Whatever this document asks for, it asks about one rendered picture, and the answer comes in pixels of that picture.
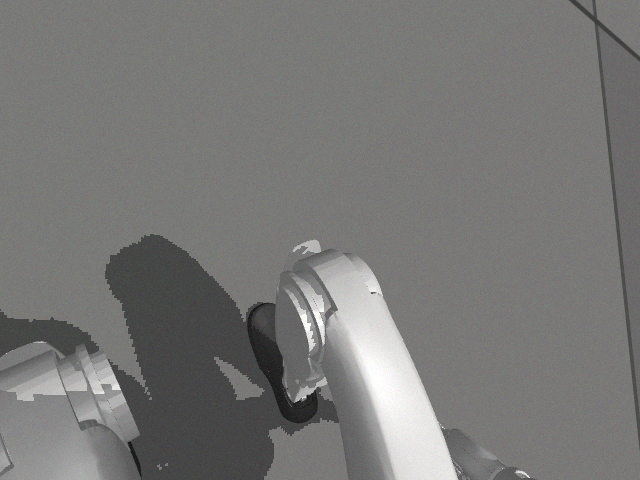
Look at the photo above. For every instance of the right robot hand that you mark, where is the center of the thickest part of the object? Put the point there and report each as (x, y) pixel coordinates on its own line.
(469, 457)

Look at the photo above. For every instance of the right robot foot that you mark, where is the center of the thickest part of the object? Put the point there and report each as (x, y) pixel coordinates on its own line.
(261, 331)

